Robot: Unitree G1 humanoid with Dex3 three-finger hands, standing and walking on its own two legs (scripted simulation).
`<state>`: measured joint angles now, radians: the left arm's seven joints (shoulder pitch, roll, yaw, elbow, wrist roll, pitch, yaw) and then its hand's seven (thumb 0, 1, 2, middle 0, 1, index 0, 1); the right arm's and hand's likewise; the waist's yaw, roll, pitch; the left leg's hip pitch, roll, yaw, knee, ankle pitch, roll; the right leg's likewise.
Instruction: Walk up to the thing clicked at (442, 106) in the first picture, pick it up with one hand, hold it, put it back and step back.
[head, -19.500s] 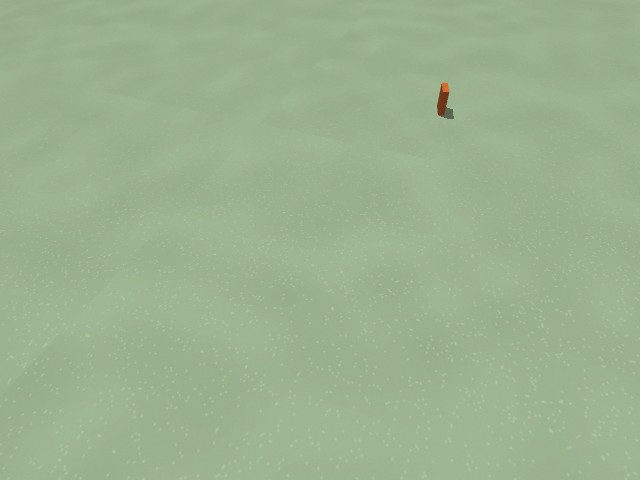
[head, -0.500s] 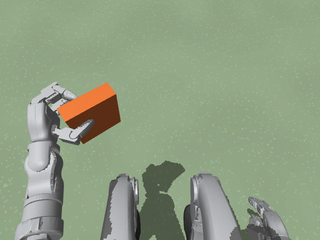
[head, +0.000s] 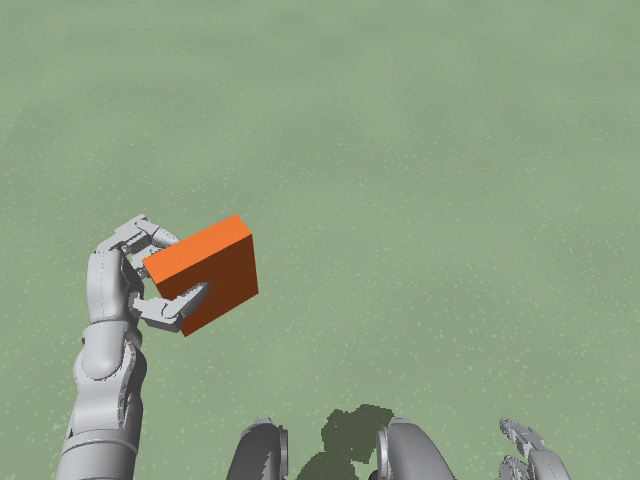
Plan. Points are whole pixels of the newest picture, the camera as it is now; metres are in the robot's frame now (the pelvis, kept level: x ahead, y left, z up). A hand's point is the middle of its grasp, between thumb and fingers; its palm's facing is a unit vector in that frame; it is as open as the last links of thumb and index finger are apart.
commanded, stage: lift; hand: left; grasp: from the side
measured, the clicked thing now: (208, 279) +0.38 +0.16 +0.00
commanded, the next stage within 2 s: hold in 0.48 s
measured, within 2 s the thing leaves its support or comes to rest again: neither
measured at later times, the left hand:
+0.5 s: hand (170, 239) +0.37 +0.18 +0.11, palm faces +0.14 -0.99 -0.02, open 8.4 cm
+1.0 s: hand (172, 223) +0.37 +0.17 +0.13, palm faces +0.14 -0.99 -0.01, open 8.3 cm
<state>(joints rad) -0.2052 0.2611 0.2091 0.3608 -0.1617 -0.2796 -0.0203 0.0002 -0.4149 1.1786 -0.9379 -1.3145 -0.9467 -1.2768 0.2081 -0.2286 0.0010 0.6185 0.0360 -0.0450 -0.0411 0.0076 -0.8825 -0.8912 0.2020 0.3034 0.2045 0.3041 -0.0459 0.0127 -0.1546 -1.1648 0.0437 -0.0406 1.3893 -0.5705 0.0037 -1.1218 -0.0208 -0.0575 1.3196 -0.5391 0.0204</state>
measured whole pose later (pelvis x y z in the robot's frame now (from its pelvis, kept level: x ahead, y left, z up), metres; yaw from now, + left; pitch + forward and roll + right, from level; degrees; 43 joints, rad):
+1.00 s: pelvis +0.03 -0.01 +0.08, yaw +1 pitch +10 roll -2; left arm -0.16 0.20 0.17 0.42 -0.16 -0.35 -0.04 0.00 -0.38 1.09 -0.97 -1.28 -0.97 -1.25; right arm 0.24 -0.21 -0.01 0.66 0.01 -0.04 -0.03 0.01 -0.91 -0.90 0.20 0.30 0.20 0.30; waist -0.03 0.01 -0.07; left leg -0.69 0.04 -0.01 0.97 -0.45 -0.01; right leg -0.66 -0.02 -0.04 0.92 -0.43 0.01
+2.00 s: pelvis +0.03 -0.01 +0.10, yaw +1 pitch +6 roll -1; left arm -0.09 0.19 0.17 0.38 -0.17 -0.33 -0.06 0.00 -0.40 1.11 -0.96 -1.30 -0.97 -1.27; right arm 0.23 -0.22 0.00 0.65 0.01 -0.04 -0.03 0.01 -0.90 -0.90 0.20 0.30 0.20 0.30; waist -0.02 0.01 -0.04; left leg -0.57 0.04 -0.01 0.87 -0.41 -0.01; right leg -0.55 -0.02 -0.05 0.83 -0.39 0.01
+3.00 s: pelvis +0.03 -0.01 +0.10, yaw +1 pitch +6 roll -1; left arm -0.11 0.20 0.17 0.40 -0.18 -0.34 -0.07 0.00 -0.40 1.12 -0.96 -1.32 -0.96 -1.29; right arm 0.23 -0.22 0.00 0.65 0.01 -0.05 -0.03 0.01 -0.89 -0.90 0.20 0.30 0.20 0.30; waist -0.02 0.01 -0.04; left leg -0.56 0.04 -0.01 0.86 -0.40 -0.01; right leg -0.53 -0.02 -0.04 0.82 -0.38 0.01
